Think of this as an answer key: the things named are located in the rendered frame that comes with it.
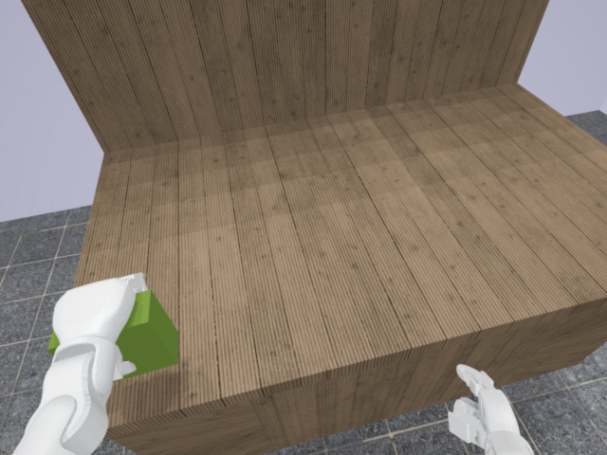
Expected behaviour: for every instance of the robot left forearm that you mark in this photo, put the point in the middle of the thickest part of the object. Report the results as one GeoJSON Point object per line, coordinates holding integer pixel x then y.
{"type": "Point", "coordinates": [72, 418]}

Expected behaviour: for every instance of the robot left hand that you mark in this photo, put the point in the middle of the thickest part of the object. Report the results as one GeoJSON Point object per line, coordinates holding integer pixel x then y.
{"type": "Point", "coordinates": [99, 309]}

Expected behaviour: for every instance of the robot right forearm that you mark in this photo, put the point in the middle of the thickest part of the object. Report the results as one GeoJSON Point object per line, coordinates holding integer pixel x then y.
{"type": "Point", "coordinates": [505, 442]}

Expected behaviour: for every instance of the robot right hand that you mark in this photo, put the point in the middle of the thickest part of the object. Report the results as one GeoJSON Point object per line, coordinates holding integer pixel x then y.
{"type": "Point", "coordinates": [472, 422]}

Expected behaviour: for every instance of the table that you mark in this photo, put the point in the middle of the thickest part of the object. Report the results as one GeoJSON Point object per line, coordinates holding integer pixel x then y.
{"type": "Point", "coordinates": [336, 202]}

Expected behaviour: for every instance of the sponge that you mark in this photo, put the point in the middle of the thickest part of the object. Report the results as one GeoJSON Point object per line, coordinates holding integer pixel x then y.
{"type": "Point", "coordinates": [149, 339]}

